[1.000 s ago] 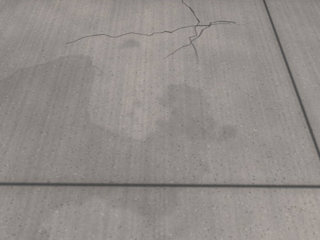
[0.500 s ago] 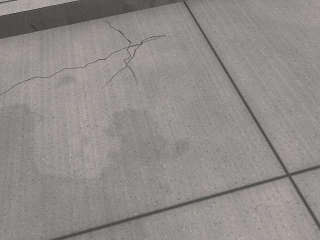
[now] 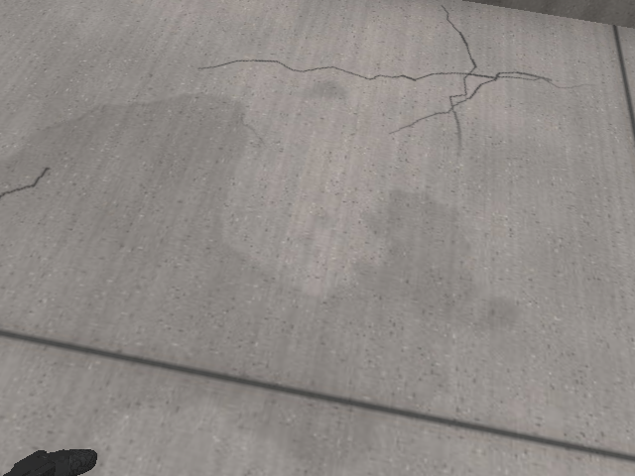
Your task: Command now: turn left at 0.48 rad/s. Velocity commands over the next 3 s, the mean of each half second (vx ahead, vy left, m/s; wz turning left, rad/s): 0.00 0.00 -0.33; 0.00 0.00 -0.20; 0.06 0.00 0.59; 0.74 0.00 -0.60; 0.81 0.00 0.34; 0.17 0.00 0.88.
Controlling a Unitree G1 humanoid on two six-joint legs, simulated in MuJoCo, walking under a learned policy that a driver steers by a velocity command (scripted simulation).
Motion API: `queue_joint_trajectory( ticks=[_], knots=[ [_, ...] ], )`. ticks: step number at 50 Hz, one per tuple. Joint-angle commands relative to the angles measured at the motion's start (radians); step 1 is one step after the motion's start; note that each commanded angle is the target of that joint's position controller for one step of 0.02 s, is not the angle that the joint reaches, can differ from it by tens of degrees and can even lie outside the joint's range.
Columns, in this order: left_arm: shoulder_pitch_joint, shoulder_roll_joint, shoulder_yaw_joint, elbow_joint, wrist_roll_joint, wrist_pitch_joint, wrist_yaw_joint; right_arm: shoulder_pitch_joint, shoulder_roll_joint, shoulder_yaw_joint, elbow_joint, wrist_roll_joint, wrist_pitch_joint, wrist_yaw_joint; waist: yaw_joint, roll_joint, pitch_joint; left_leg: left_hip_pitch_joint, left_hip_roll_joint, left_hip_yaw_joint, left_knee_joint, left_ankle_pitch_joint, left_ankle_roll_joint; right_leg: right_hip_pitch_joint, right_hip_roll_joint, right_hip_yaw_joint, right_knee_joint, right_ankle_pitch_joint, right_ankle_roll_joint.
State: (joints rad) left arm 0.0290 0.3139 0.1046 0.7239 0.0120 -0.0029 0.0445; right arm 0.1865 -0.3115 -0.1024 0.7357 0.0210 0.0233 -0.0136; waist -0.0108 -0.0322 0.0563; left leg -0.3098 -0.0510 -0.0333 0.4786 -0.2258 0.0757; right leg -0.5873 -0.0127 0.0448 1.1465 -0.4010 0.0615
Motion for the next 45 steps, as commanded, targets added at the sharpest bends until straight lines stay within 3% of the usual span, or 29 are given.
queue_joint_trajectory(
  ticks=[1,5,6,8,10,15,20,22,23,24,25,26,27,28,29,30,31,33,35,39,40,42,44,45],
  knots=[
    [0.041,0.064,0.011,-0.03,-0.007,-0.006,0.001,-0.042,-0.117,-0.016,-0.097,-0.01,-0.018,-0.024,0.017,0.107,-0.218,0.271,0.258,-0.219,-0.112,0.54,0.154,-0.08,-0.021,0.019,-0.042,0.106,0.012],
    [0.061,0.016,-0.016,0.001,-0.01,0.006,-0.015,-0.061,-0.025,0.033,-0.06,-0.046,-0.023,-0.022,0.009,0.143,-0.184,0.18,0.223,-0.107,-0.157,0.401,0.124,0.081,-0.084,0.008,-0.25,0.192,0.024],
    [0.053,0.022,-0.018,0.003,-0.015,0.007,-0.02,-0.068,-0.032,0.036,-0.052,-0.056,-0.026,-0.019,-0.001,0.156,-0.154,0.143,0.225,-0.096,-0.179,0.342,0.124,0.122,-0.09,0.001,-0.298,0.199,0.022],
    [0.024,0.073,-0.009,-0.013,-0.026,0.008,-0.025,-0.077,-0.091,0.024,-0.04,-0.065,-0.028,-0.014,-0.025,0.168,-0.086,0.118,0.248,-0.107,-0.208,0.254,0.135,0.126,-0.08,-0.017,-0.336,0.163,0.014],
    [0.013,0.115,0.002,-0.035,-0.037,0.006,-0.028,-0.062,-0.144,0.007,-0.031,-0.056,-0.019,-0.017,-0.045,0.162,-0.039,0.176,0.297,-0.142,-0.206,0.244,0.163,0.038,-0.07,-0.015,-0.312,0.081,0.009],
    [0.071,0.076,-0.003,-0.05,-0.038,0.008,-0.045,-0.083,-0.109,0.005,-0.043,-0.04,0.0,-0.033,-0.029,0.118,-0.069,0.329,0.372,-0.124,-0.142,0.507,0.19,-0.063,-0.092,-0.023,-0.241,-0.021,0.018],
    [0.096,0.054,-0.009,-0.076,-0.05,0.013,-0.073,-0.107,-0.122,-0.01,-0.066,-0.028,0.016,-0.031,-0.016,0.138,-0.127,0.345,0.359,0.005,-0.071,0.68,0.144,0.059,-0.052,-0.113,-0.378,0.011,-0.016],
    [0.124,0.063,-0.002,-0.083,-0.053,0.016,-0.086,-0.11,-0.132,-0.016,-0.069,-0.011,0.016,-0.029,0.001,0.159,-0.147,0.34,0.354,0.048,-0.011,0.687,0.109,0.138,-0.022,-0.147,-0.49,0.061,-0.047],
    [0.17,0.07,0.006,-0.077,-0.05,0.018,-0.087,-0.124,-0.131,-0.017,-0.07,0.003,0.012,-0.029,0.034,0.158,-0.165,0.311,0.334,0.09,0.065,0.69,0.074,0.226,0.004,-0.163,-0.589,0.134,-0.074],
    [0.244,0.101,0.024,-0.064,-0.042,0.017,-0.076,-0.106,-0.118,-0.016,-0.06,0.01,0.003,-0.026,0.074,0.123,-0.192,0.225,0.286,0.149,0.207,0.648,0.011,0.377,0.029,-0.139,-0.704,0.281,-0.118],
    [0.318,0.215,0.062,-0.068,-0.038,0.015,-0.052,-0.096,-0.091,-0.011,-0.078,-0.018,-0.01,-0.018,0.092,-0.061,-0.23,-0.044,0.191,0.189,0.47,0.265,-0.083,0.617,-0.122,0.137,-0.752,0.668,-0.211],
    [0.322,0.333,0.074,-0.097,-0.006,0.003,-0.047,-0.149,-0.01,0.015,-0.147,-0.074,-0.028,-0.009,0.043,-0.289,-0.301,-0.376,-0.001,0.105,0.723,-0.474,-0.143,0.785,-0.366,0.554,-0.713,1.065,-0.428],
    [0.314,0.256,0.057,-0.117,0.005,-0.011,-0.059,-0.181,-0.067,0.004,-0.139,-0.051,-0.042,0.001,0.103,-0.126,-0.369,-0.411,0.022,-0.074,0.828,-0.482,-0.134,0.773,-0.387,0.531,-0.741,0.98,-0.478],
    [0.252,0.226,0.048,-0.121,-0.009,-0.021,-0.058,-0.186,-0.095,-0.004,-0.138,-0.022,-0.047,0.005,0.065,-0.066,-0.277,-0.438,0.046,-0.083,0.824,-0.386,-0.119,0.711,-0.321,0.425,-0.748,0.882,-0.423],
    [0.193,0.199,0.043,-0.127,-0.034,-0.016,-0.05,-0.168,-0.101,-0.008,-0.122,-0.024,-0.048,-0.002,0.031,-0.016,-0.207,-0.451,0.064,-0.074,0.762,-0.294,-0.119,0.646,-0.247,0.347,-0.755,0.769,-0.357],
    [0.152,0.179,0.035,-0.142,-0.049,-0.006,-0.039,-0.163,-0.11,-0.012,-0.116,-0.036,-0.043,-0.012,0.015,-0.018,-0.173,-0.435,0.077,-0.075,0.703,-0.231,-0.123,0.59,-0.214,0.319,-0.766,0.709,-0.321],
    [0.131,0.176,0.029,-0.155,-0.049,0.003,-0.029,-0.152,-0.11,-0.015,-0.114,-0.038,-0.039,-0.013,-0.002,-0.034,-0.164,-0.379,0.066,-0.071,0.684,-0.187,-0.133,0.527,-0.183,0.3,-0.774,0.709,-0.31],
    [0.12,0.171,0.024,-0.169,-0.032,0.013,-0.017,-0.094,-0.089,-0.009,-0.088,-0.031,-0.033,-0.01,-0.015,-0.048,-0.185,-0.342,0.045,-0.045,0.647,-0.123,-0.157,0.514,-0.169,0.259,-0.769,0.74,-0.304],
    [0.132,0.139,0.007,-0.166,-0.019,0.012,-0.009,-0.071,-0.077,-0.001,-0.066,-0.023,-0.025,-0.011,0.004,-0.064,-0.198,-0.314,0.062,-0.023,0.58,-0.083,-0.176,0.517,-0.166,0.213,-0.759,0.769,-0.295],
    [0.113,0.045,-0.041,-0.129,0.012,0.007,-0.012,-0.074,-0.033,0.023,-0.055,-0.02,-0.02,0.001,0.018,-0.099,-0.18,-0.161,0.128,-0.009,0.385,-0.003,-0.175,0.445,-0.148,0.126,-0.778,0.685,-0.266],
    [0.109,0.051,-0.043,-0.121,0.021,0.004,-0.018,-0.082,-0.038,0.024,-0.057,-0.016,-0.021,0.005,0.029,-0.111,-0.156,-0.124,0.132,0.002,0.344,0.003,-0.168,0.418,-0.153,0.117,-0.793,0.652,-0.267],
    [0.103,0.106,-0.03,-0.109,0.027,0.003,-0.026,-0.106,-0.088,0.012,-0.078,-0.005,-0.02,0.009,0.049,-0.121,-0.096,-0.131,0.12,0.024,0.324,-0.04,-0.153,0.406,-0.181,0.131,-0.808,0.593,-0.283],
    [0.109,0.148,-0.014,-0.101,0.018,0.013,-0.023,-0.115,-0.123,0.002,-0.104,0.005,-0.021,0.013,0.064,-0.112,-0.051,-0.21,0.11,0.024,0.343,-0.133,-0.14,0.453,-0.227,0.162,-0.796,0.594,-0.307],
    [0.111,0.149,-0.012,-0.099,0.012,0.018,-0.019,-0.109,-0.12,0.002,-0.112,0.007,-0.021,0.016,0.065,-0.1,-0.044,-0.243,0.113,0.02,0.35,-0.165,-0.136,0.487,-0.25,0.175,-0.783,0.626,-0.315]
  ],
)
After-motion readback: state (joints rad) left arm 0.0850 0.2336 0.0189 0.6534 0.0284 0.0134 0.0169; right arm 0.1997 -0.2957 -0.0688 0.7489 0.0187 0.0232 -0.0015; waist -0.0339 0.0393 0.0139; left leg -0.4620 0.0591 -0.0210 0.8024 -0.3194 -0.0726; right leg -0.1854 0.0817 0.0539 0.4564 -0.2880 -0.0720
